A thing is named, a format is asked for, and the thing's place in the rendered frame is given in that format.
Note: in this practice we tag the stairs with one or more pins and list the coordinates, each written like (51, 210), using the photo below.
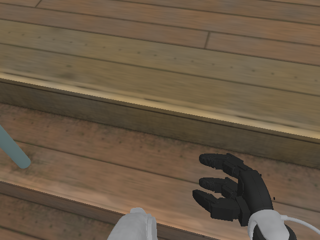
(93, 159)

